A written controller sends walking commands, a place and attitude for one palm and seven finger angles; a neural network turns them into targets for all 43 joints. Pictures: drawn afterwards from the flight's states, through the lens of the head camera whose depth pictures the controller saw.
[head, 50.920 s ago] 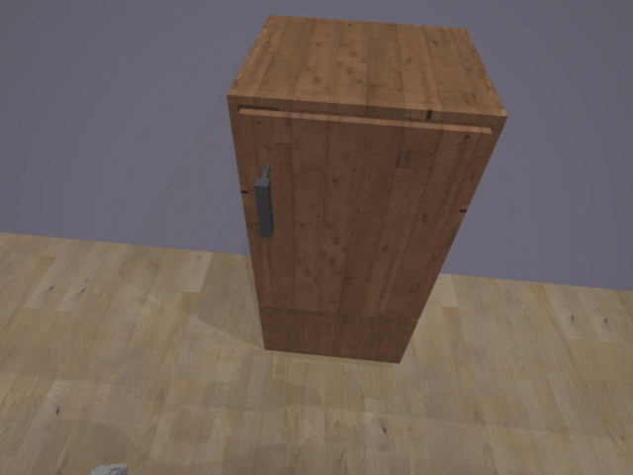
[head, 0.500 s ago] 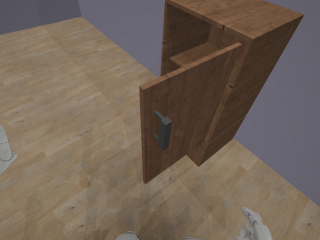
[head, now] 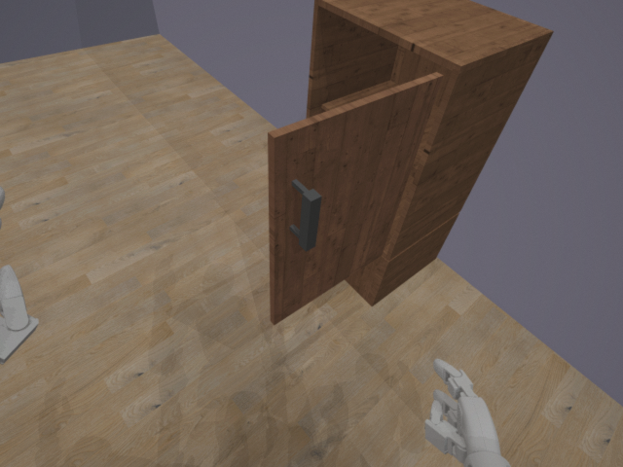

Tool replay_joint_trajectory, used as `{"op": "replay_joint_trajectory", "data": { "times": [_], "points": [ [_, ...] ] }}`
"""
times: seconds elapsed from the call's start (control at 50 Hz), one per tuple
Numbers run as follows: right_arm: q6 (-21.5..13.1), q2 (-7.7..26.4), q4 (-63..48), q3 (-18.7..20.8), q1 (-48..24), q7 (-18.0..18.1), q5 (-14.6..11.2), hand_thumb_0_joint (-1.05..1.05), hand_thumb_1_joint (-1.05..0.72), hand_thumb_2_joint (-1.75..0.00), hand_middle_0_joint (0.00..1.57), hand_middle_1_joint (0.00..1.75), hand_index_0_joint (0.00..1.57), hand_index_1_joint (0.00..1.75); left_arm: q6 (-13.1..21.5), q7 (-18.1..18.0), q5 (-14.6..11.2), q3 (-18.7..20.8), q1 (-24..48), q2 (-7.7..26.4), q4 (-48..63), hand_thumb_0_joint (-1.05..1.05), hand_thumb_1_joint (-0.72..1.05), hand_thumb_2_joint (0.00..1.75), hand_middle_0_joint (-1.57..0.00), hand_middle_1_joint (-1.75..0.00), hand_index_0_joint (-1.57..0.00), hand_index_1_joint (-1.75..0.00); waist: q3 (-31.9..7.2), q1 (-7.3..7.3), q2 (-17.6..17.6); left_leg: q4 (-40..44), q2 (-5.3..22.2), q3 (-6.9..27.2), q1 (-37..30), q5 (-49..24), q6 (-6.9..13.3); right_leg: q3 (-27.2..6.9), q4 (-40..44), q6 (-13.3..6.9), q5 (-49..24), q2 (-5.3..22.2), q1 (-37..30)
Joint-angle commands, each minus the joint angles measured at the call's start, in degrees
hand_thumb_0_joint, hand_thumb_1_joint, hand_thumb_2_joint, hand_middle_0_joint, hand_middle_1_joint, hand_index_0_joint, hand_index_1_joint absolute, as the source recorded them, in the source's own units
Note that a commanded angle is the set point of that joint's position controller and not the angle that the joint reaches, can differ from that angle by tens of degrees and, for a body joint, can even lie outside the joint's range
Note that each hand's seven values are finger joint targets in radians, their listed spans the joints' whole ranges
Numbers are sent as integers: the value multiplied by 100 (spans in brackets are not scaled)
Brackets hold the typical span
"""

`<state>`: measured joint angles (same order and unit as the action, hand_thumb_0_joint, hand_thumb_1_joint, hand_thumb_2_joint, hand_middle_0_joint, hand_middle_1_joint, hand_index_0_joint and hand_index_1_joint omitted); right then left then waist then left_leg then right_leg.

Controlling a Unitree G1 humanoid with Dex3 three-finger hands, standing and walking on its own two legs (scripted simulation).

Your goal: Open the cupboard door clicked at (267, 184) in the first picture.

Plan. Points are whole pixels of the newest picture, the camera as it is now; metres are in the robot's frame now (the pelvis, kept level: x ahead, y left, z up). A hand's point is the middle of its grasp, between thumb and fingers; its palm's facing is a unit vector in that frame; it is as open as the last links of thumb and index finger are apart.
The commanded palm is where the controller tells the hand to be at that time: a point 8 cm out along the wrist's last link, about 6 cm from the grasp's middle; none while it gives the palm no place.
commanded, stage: stop stepping back and stand still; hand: left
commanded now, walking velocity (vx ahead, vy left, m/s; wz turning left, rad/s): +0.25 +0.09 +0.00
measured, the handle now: (302, 215) +0.55 +0.05 -0.03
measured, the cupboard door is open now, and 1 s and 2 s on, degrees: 89 89 89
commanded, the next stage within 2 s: let the arm hang, fingers relaxed in 0.58 s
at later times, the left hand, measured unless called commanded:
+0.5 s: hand (63, 345) +0.18 +0.24 +0.16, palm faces +0.36 -0.79 -0.49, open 7.4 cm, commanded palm +0.12 +0.28 +0.18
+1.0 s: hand out of the picture +0.00 +0.16 -0.17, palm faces +0.01 -0.98 -0.19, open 7.1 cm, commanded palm none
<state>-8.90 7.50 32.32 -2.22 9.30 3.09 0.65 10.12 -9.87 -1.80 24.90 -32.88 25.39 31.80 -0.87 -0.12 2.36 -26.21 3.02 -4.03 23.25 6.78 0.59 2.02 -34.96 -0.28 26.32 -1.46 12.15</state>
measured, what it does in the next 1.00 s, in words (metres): steps on the spot: right foot, then left foot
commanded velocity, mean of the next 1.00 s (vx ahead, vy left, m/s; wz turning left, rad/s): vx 0.05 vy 0.02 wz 0.00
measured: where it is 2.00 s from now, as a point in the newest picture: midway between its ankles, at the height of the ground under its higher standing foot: outside the picture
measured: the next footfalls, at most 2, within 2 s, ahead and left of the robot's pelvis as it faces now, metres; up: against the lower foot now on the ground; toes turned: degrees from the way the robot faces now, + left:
right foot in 0.02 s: -0.02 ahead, -0.10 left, +0.00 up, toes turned +0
left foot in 0.26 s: +0.02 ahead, +0.11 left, +0.00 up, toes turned +0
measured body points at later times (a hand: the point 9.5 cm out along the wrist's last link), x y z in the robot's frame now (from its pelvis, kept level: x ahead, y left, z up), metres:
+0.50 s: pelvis -0.03 -0.01 +0.00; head -0.02 -0.01 +0.45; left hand +0.16 +0.28 +0.19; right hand +0.09 -0.25 -0.10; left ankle -0.01 +0.11 -0.73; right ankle -0.06 -0.10 -0.74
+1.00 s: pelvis -0.06 -0.02 +0.00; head -0.04 -0.01 +0.45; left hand +0.00 +0.21 -0.15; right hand +0.03 -0.27 -0.14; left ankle -0.02 +0.11 -0.73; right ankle -0.06 -0.10 -0.73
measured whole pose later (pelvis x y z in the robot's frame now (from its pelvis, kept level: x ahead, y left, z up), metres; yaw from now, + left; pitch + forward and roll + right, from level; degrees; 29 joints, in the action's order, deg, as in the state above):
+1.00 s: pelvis -0.06 -0.02 +0.00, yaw +1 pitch -1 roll +1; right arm 1.2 13.6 53.7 0.1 9.2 -0.3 1.5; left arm -2.3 -0.9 1.2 0.1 -15.7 10.3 -48.7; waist 2.9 0.8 1.6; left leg -30.2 -0.1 0.5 17.7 11.6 -0.5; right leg 1.6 -32.3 -2.7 17.2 -1.6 14.4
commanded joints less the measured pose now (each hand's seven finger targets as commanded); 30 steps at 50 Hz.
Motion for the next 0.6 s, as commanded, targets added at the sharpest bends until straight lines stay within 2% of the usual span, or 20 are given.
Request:
{"op": "replay_joint_trajectory", "data": {
  "times": [0.0, 0.02, 0.04, 0.06, 0.08, 0.12, 0.18, 0.2, 0.22, 0.24, 0.26, 0.3, 0.34, 0.36, 0.4, 0.44, 0.46, 0.48, 0.52, 0.58],
  "points": [
    [-3, 1018, -576, 391, -370, 141, 41, 0, -90, -90, 20, 30, 20, 30, 230, -84, -27, 612, 454, 1052, 786, 0, 90, 90, -20, -30, -20, -30, 139, 129, 173, -1383, -201, 63, -380, 1751, -249, -1932, 2686, -855, 1364, 1191, 1131],
    [43, 1081, -432, 371, -375, 138, 84, 0, -90, -90, 20, 30, 20, 30, 270, -109, -23, 706, 836, 1303, 1012, 0, 90, 90, -20, -30, -20, -30, 211, 50, 605, -2530, -222, 261, -196, 1331, -237, -2616, 3041, -1181, 1460, 1997, 1566],
    [42, 1105, -355, 376, -333, 130, 111, 0, -90, -90, 20, 30, 20, 30, 371, -125, 12, 792, 1153, 1395, 1098, 0, 90, 90, -20, -30, -20, -30, 78, 19, 619, -3030, -150, 358, 231, 1287, -228, -2460, 2894, -1197, 1036, 2092, 1208],
    [-6, 1088, -351, 384, -284, 113, 26, 0, -90, -90, 20, 30, 20, 30, 362, -135, 15, 764, 1179, 1289, 1008, 0, 90, 90, -20, -30, -20, -30, -122, 53, 597, -3191, -163, 383, 602, 1298, -200, -2457, 2694, -1107, 1038, 1908, 723],
    [-37, 1078, -355, 389, -162, 133, -3, 0, -90, -90, 20, 30, 20, 30, 339, -116, -15, 651, 843, 1052, 734, 0, 90, 90, -20, -30, -20, -30, -50, 102, 376, -2782, -34, 443, 607, 1118, -154, -2016, 2396, -973, 372, 1693, 466],
    [-70, 1019, -357, 345, -225, 162, -21, 0, -90, -90, 20, 30, 20, 30, 392, -123, 24, 547, 680, 922, 624, 0, 90, 90, -20, -30, -20, -30, -25, 89, 81, -1630, 2, 251, 81, 1128, -52, -1454, 1989, -863, -475, 1519, 417],
    [-199, 1061, -261, 369, -109, 269, -35, 0, -90, -90, 20, 30, 20, 30, 435, -135, 37, 428, 693, 807, 400, 0, 90, 90, -20, -30, -20, -30, 33, 82, -124, -161, -230, -112, -979, 1018, 82, -1020, 1621, -555, -420, 1104, 544],
    [-237, 1120, -259, 404, -23, 280, -44, 0, -90, -90, 20, 30, 20, 30, 455, -128, 29, 401, 688, 775, 385, 0, 90, 90, -20, -30, -20, -30, 28, 98, -296, 208, -132, 64, -1209, 1132, 153, -974, 1347, -433, -397, 956, 596],
    [-260, 1247, -310, 473, 4, 289, -47, 0, -90, -90, 20, 30, 20, 30, 494, -120, 14, 431, 661, 785, 489, 0, 90, 90, -20, -30, -20, -30, 27, 73, -746, 477, 230, 604, -1357, 1141, 331, -870, 865, -262, -609, 661, 681],
    [-258, 1349, -369, 497, 19, 280, -52, 0, -90, -90, 20, 30, 20, 30, 538, -132, 22, 554, 622, 868, 624, 0, 90, 90, -20, -30, -20, -30, -73, 50, -1158, 515, 685, 1304, -1484, 733, 545, -611, 385, -88, -874, 318, 854],
    [-274, 1362, -423, 510, 15, 272, -89, 0, -90, -90, 20, 30, 20, 30, 559, -131, 6, 641, 553, 972, 659, 0, 90, 90, -20, -30, -20, -30, -219, 18, -1189, 528, 1004, 1721, -1647, 8, 651, -312, -50, 13, -1133, 146, 883],
    [-258, 1211, -249, 443, 48, 262, 12, 0, -90, -90, 20, 30, 20, 30, 574, -100, 37, 761, 392, 1044, 599, 0, 90, 90, -20, -30, -20, -30, -188, 83, -1338, 787, 1113, 1691, -1149, -104, 726, -8, -242, 78, -452, 125, 596],
    [-321, 1248, -256, 439, -2, 213, -10, 0, -90, -90, 20, 30, 20, 30, 587, -76, 59, 672, 497, 932, 740, 0, 90, 90, -20, -30, -20, -30, -46, 69, -1097, 658, 973, 1246, -653, -120, 586, 23, 196, 70, -696, 126, 67],
    [-371, 1273, -271, 434, -45, 208, -17, 0, -90, -90, 20, 30, 20, 30, 614, -71, 59, 759, 523, 1041, 845, 0, 90, 90, -20, -30, -20, -30, -72, 42, -1086, 519, 801, 970, -541, -61, 471, -24, 530, 53, -1157, 149, -158],
    [-387, 1205, -283, 446, -14, 150, -66, 0, -90, -90, 20, 30, 20, 30, 630, -72, 25, 683, 172, 894, 685, 0, 90, 90, -20, -30, -20, -30, -275, 80, -608, -32, 339, 509, -382, 57, 232, -604, 880, -100, -2230, 431, -511],
    [-337, 1100, -268, 460, 45, 69, -67, 0, -90, -90, 20, 30, 20, 30, 645, -71, -27, 746, -49, 944, 608, 0, 90, 90, -20, -30, -20, -30, -445, 130, 121, -796, -99, 148, -444, 537, -13, -1498, 1413, -389, -2624, 1092, -332],
    [-297, 1082, -263, 469, 63, 58, -68, 0, -90, -90, 20, 30, 20, 30, 629, -93, -45, 854, -182, 1025, 513, 0, 90, 90, -20, -30, -20, -30, -463, 116, 226, -1036, -197, 135, -359, 776, -67, -1757, 1569, -532, -2925, 1320, -355],
    [-247, 1006, -251, 441, 58, 43, -82, 0, -90, -90, 20, 30, 20, 30, 611, -91, -42, 821, -182, 963, 413, 0, 90, 90, -20, -30, -20, -30, -416, 116, 326, -1072, -206, 185, -274, 1091, -83, -1758, 1620, -584, -3049, 1399, -390],
    [-181, 987, -257, 417, 27, 62, -68, 0, -90, -90, 20, 30, 20, 30, 605, -87, -39, 831, -65, 930, 355, 0, 90, 90, -20, -30, -20, -30, -384, 129, 288, -562, -148, 247, -526, 864, -57, -1394, 1527, -463, -2945, 1228, -318],
    [-160, 1099, -277, 430, -148, 144, -45, 0, -90, -90, 20, 30, 20, 30, 587, -22, -56, 713, 174, 857, 243, 0, 90, 90, -20, -30, -20, -30, -276, 84, -200, 136, 81, 472, -1239, -499, 41, -851, 1288, -93, -2659, 553, 8]
  ]
}}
